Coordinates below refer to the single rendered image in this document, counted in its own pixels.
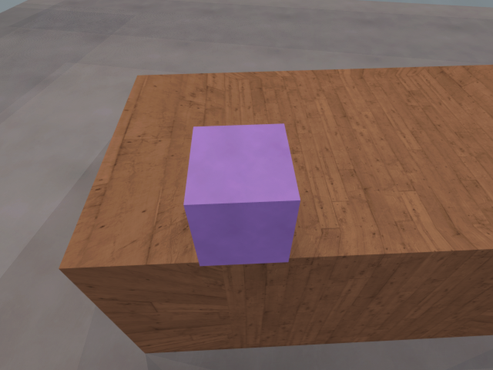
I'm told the carton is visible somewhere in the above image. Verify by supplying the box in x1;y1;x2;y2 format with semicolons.
183;123;300;266

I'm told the pedestal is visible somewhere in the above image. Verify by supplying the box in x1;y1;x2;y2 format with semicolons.
59;65;493;353

